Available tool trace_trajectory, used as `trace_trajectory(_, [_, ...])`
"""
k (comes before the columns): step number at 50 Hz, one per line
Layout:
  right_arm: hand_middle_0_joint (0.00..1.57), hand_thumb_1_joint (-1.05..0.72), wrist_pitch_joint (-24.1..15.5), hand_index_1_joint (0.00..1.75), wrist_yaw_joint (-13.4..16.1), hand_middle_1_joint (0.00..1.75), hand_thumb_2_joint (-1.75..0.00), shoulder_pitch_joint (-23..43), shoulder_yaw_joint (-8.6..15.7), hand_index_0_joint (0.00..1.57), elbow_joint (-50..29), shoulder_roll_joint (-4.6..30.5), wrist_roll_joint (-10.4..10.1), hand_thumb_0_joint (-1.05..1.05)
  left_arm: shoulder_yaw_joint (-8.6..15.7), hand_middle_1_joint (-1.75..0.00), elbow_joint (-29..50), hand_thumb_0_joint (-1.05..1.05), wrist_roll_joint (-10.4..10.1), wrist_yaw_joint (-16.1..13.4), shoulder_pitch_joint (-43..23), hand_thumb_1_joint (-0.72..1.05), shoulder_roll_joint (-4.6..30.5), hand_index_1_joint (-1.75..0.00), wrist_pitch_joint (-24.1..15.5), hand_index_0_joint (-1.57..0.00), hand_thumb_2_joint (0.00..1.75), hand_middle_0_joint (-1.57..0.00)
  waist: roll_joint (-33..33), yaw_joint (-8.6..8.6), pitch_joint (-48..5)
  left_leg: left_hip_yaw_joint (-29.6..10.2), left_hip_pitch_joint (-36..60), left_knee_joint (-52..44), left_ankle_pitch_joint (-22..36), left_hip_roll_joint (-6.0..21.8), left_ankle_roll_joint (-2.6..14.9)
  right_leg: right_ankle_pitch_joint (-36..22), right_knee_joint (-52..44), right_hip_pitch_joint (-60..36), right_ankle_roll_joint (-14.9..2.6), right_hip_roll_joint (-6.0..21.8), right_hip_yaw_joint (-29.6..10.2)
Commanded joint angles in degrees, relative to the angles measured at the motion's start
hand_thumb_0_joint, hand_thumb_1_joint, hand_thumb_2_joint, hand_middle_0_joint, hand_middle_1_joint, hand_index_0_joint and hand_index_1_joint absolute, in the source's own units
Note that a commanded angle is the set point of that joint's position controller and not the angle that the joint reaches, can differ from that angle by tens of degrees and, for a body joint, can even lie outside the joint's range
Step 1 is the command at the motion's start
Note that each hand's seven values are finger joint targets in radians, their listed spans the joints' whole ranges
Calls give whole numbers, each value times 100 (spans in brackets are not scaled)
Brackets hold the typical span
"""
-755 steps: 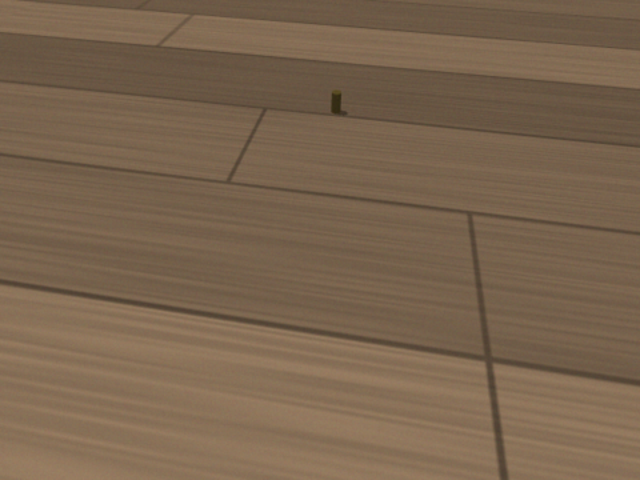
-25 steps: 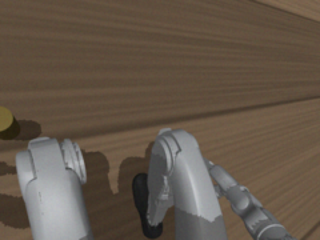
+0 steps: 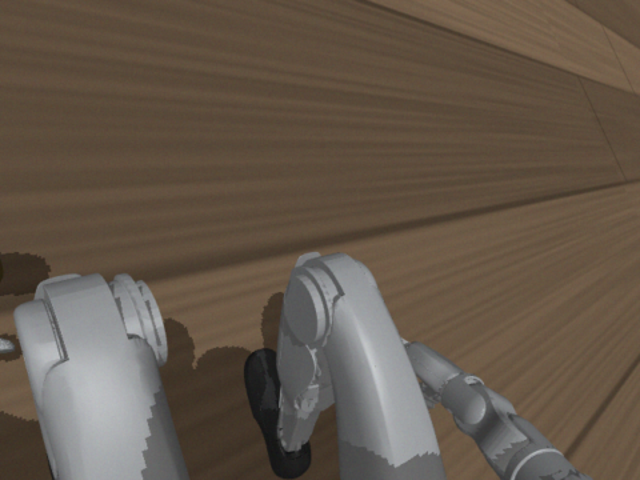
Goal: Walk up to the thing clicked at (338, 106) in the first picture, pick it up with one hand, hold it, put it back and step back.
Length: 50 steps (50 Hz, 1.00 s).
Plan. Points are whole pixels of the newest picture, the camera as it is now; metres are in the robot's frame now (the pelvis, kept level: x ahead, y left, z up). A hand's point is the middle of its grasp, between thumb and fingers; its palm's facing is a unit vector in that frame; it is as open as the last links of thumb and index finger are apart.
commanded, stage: rest palm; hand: left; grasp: from the side
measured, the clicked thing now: out of the picture +0.39 +0.29 -0.21
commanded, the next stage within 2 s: close in 0.08 s
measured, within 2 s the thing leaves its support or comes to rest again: leaves its support in 1.06 s
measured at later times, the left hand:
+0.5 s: hand out of the picture +0.37 +0.28 -0.18, palm faces +0.27 -0.96 -0.05, open 11.1 cm
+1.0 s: hand out of the picture +0.38 +0.29 -0.18, palm faces +0.32 -0.95 -0.04, open 8.0 cm
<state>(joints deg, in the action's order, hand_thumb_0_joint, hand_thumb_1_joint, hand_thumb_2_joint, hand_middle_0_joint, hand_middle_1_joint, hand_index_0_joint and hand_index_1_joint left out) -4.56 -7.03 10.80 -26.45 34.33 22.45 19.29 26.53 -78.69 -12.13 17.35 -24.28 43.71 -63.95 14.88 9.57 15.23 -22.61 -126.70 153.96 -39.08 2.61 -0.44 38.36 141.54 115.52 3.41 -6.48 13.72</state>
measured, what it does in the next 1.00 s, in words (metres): stands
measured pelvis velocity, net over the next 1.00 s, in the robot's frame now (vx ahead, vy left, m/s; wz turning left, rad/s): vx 0.00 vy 0.00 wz -0.03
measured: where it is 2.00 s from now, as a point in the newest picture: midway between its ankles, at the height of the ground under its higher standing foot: (203, 468)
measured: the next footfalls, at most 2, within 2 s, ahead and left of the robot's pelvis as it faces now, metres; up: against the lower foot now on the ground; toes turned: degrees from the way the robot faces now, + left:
none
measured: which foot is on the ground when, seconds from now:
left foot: down 0.00-1.00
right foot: down 0.00-1.00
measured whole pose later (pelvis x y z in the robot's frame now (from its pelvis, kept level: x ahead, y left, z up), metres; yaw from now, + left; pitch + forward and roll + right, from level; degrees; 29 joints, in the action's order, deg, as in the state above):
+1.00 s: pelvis +0.00 +0.00 +0.00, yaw -2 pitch +7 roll -17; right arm -0.5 -8.3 11.9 -28.9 31.3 22.2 21.5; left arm 29.3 -77.3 -7.9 3.6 -25.4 44.9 -65.9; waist 17.2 11.2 19.4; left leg -25.5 -125.7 155.0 -40.2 3.0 -1.8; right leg 37.2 141.2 115.7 3.9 -7.5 15.5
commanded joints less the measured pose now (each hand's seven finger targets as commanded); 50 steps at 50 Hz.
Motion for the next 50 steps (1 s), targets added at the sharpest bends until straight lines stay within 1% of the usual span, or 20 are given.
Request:
trace_trajectory(1, [20, -88, 27, 30, 66, 30, -89, 172, 663, 20, -271, 1954, 57, 0, 154, -10, 467, 0, 78, -382, -1013, -34, 801, -8, -530, -4, 13, -3, -2494, 581, -2491, 511, 1934, -1963, -274, 211, -109, -524, -1074, -672, -384, -98, 784])
trace_trajectory(3, [20, -88, 101, 30, 57, 30, -90, 167, 594, 20, -303, 1941, 122, 0, 362, -9, 365, 0, 229, -547, -905, -32, 1065, -8, -621, -3, 15, -3, -2762, 477, -2466, 514, 2035, -2015, -67, 246, -162, -612, -983, -781, -397, -99, 797])
trace_trajectory(6, [20, -87, 197, 30, 55, 30, -90, 222, 523, 20, -386, 1902, 210, 0, 592, -7, 321, 0, 379, -761, -616, -17, 1229, -7, -745, -4, 19, -6, -3026, 359, -2524, 580, 2182, -1991, 300, 273, -201, -855, -919, -935, -422, -121, 776])
trace_trajectory(9, [20, -87, 275, 30, 54, 30, -90, 216, 475, 20, -401, 1941, 279, 0, 637, -9, 465, 0, 463, -887, -582, -5, 1315, -9, -847, -7, 24, -9, -3230, 468, -2544, 604, 2247, -1983, 405, 285, -211, -959, -936, -1059, -420, -138, 815])
trace_trajectory(10, [20, -87, 279, 30, 50, 30, -89, 265, 477, 20, -416, 1954, 275, 0, 632, -17, 541, 0, 473, -926, -614, 3, 1302, -17, -872, -15, 27, -17, -3255, 501, -2533, 608, 2258, -1984, 366, 291, -209, -944, -938, -1010, -421, -127, 839])
trace_trajectory(14, [20, -87, 268, 30, 33, 30, -89, 230, 497, 20, -334, 2046, 305, 0, 342, -32, 811, 0, 407, -977, -997, 18, 1103, -32, -953, -31, 40, -33, -3201, 829, -2646, 554, 2307, -1882, 250, 299, -181, -997, -974, -1019, -370, -127, 864])
trace_trajectory(18, [20, -86, 221, 30, 5, 30, -89, 173, 468, 20, -264, 2037, 287, 0, 0, -41, 618, 0, 333, -1015, -1096, 29, 848, -41, -909, -40, 50, -41, -2707, 986, -2669, 521, 2099, -1717, 105, 251, -107, -980, -1080, -1039, -309, -155, 895])
trace_trajectory(20, [20, -86, 200, 30, -2, 30, -89, 146, 431, 20, -242, 1993, 263, 0, -45, -45, 516, 0, 288, -1058, -1054, 33, 815, -45, -872, -44, 55, -45, -2423, 893, -2714, 541, 1980, -1629, 106, 232, -57, -980, -1150, -1113, -299, -178, 875])
trace_trajectory(23, [20, -86, 210, 30, -9, 30, -89, 182, 396, 20, -273, 1985, 255, 0, 20, -51, 347, 0, 297, -1131, -1045, 38, 907, -51, -844, -50, 61, -51, -2436, 830, -2595, 492, 1919, -1692, 49, 238, -77, -911, -1132, -1056, -315, -197, 912])
trace_trajectory(28, [20, -85, 297, 30, 0, 30, -89, 201, 369, 20, -352, 1954, 268, 0, 412, -65, 154, 0, 328, -1274, -604, 52, 1098, -65, -791, -63, 75, -64, -2611, 541, -2566, 511, 2008, -1794, 333, 279, -132, -1047, -1086, -1199, -355, -214, 912])
trace_trajectory(30, [20, -85, 324, 30, 5, 30, -89, 256, 358, 20, -406, 1937, 264, 0, 500, -69, 265, 0, 347, -1331, -609, 59, 1196, -69, -799, -68, 80, -69, -2779, 520, -2491, 546, 1963, -1794, 294, 299, -135, -1033, -1058, -1169, -375, -215, 892])
trace_trajectory(31, [20, -85, 354, 30, 16, 30, -89, 246, 368, 20, -422, 1964, 285, 0, 531, -73, 313, 0, 366, -1349, -677, 64, 1202, -73, -815, -72, 83, -73, -2810, 601, -2532, 504, 2095, -1837, 409, 322, -161, -1094, -1048, -1203, -364, -204, 937])
trace_trajectory(32, [20, -85, 367, 30, 14, 30, -89, 259, 364, 20, -415, 1942, 284, 0, 542, -75, 372, 0, 372, -1354, -631, 64, 1206, -76, -820, -75, 85, -76, -2879, 557, -2550, 545, 2089, -1824, 397, 315, -157, -1094, -1075, -1240, -368, -208, 899])
trace_trajectory(35, [20, -86, 390, 30, 30, 30, -89, 235, 386, 20, -438, 1986, 282, 0, 571, -90, 449, 0, 350, -1383, -784, 61, 1215, -91, -791, -88, 97, -90, -2863, 701, -2587, 537, 2076, -1797, 357, 341, -145, -1092, -1083, -1231, -356, -208, 914])
trace_trajectory(38, [20, -86, 409, 30, 27, 30, -89, 203, 401, 20, -420, 1989, 261, 0, 550, -100, 527, 0, 358, -1404, -798, 61, 1255, -100, -757, -96, 103, -98, -2908, 683, -2579, 542, 2048, -1790, 312, 338, -124, -1090, -1088, -1200, -362, -206, 891])
trace_trajectory(40, [20, -86, 425, 30, 16, 30, -89, 207, 409, 20, -446, 2011, 274, 0, 440, -106, 558, 0, 392, -1426, -943, 63, 1141, -107, -746, -103, 109, -104, -2897, 763, -2553, 475, 2085, -1851, 282, 349, -152, -1054, -1066, -1169, -353, -189, 928])
trace_trajectory(42, [20, -87, 438, 30, 1, 30, -89, 197, 454, 20, -441, 2040, 258, 0, 440, -112, 586, 0, 443, -1433, -832, 63, 1160, -113, -715, -109, 113, -110, -2993, 711, -2527, 411, 2187, -1953, 254, 371, -182, -1017, -1006, -1077, -364, -179, 952])
trace_trajectory(45, [20, -89, 458, 30, -21, 30, -90, 145, 461, 20, -451, 2012, 256, 0, 365, -117, 768, 0, 401, -1421, -854, 53, 1083, -119, -702, -107, 118, -109, -2926, 704, -2676, 458, 2194, -1885, 340, 346, -165, -1098, -1041, -1200, -360, -180, 915])
trace_trajectory(47, [20, -89, 432, 30, -34, 30, -90, 129, 471, 20, -434, 1979, 229, 0, 440, -119, 916, 0, 301, -1421, -832, 51, 1073, -122, -689, -109, 119, -111, -2936, 641, -2790, 521, 2176, -1822, 423, 324, -140, -1186, -1069, -1284, -357, -192, 864])
trace_trajectory(50, [20, -89, 396, 30, -46, 30, -90, 127, 551, 20, -455, 1988, 192, 0, 270, -122, 1349, 0, 232, -1431, -1138, 51, 887, -125, -684, -112, 122, -114, -2980, 705, -2795, 549, 2170, -1861, 340, 315, -132, -1137, -1110, -1222, -362, -177, 839])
